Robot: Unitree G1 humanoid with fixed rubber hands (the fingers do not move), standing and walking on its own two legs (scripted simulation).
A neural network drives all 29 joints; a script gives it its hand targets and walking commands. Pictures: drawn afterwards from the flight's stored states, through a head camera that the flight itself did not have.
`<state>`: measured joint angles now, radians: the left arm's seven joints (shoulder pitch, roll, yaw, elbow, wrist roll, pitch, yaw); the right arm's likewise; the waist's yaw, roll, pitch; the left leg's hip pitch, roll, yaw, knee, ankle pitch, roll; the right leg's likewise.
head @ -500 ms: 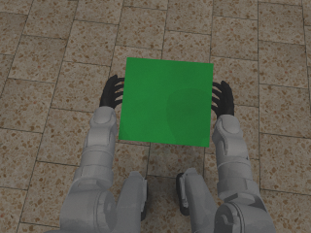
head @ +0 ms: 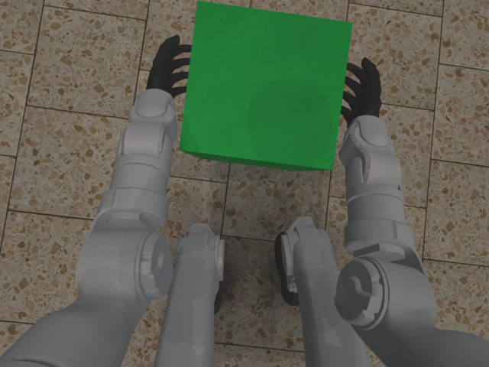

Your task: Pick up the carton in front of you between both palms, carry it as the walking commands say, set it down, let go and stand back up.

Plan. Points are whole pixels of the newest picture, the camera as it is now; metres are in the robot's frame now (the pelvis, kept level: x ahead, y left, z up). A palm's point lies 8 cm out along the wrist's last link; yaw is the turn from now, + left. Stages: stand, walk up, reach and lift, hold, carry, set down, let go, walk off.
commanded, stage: set down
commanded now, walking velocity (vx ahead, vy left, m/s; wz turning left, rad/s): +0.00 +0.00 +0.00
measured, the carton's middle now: (259, 107) +0.50 -0.02 -0.18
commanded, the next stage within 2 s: none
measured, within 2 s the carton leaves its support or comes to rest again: rests again in 1.16 s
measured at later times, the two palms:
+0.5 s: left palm (184, 91) +0.56 +0.12 -0.25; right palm (329, 123) +0.49 -0.17 -0.25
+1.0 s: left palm (191, 97) +0.57 +0.12 -0.32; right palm (325, 121) +0.50 -0.18 -0.30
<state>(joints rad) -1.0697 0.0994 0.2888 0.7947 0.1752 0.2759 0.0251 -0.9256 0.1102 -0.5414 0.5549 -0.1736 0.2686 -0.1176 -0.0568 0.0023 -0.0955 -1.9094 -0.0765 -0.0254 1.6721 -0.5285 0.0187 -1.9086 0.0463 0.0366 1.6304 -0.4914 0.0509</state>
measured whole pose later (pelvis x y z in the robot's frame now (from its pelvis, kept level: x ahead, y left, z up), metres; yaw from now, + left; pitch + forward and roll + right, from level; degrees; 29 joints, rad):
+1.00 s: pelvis -0.01 +0.00 -0.15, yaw -3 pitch +40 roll -5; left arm -1.59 0.39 0.01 1.16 0.02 0.24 0.03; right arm -1.37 -0.05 -0.51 0.84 0.00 0.24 -0.18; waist -0.10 -0.05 0.30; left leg -2.27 -0.07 -0.03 2.21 -0.63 0.03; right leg -2.25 0.08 0.00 2.13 -0.58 0.08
